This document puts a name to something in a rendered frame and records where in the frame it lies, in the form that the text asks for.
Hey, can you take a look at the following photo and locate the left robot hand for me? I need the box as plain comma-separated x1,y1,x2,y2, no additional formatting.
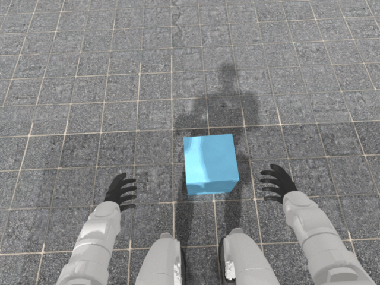
104,173,137,212

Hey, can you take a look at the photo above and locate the robot right shin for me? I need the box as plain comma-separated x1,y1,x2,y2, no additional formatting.
224,228,243,279

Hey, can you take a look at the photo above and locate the carton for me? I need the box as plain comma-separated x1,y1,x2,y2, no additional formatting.
183,134,239,195

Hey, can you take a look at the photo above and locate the right robot forearm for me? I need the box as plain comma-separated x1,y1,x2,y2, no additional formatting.
283,191,376,285

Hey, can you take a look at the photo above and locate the robot shin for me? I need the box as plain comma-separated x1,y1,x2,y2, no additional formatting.
224,228,243,279
160,233,182,285

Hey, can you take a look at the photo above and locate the right robot hand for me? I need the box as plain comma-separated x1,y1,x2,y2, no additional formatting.
260,164,298,204

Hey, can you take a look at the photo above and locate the robot left shin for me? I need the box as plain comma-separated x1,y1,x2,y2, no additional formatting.
160,233,182,285

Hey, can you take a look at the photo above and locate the left robot forearm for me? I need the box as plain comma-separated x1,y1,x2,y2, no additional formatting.
56,201,121,285

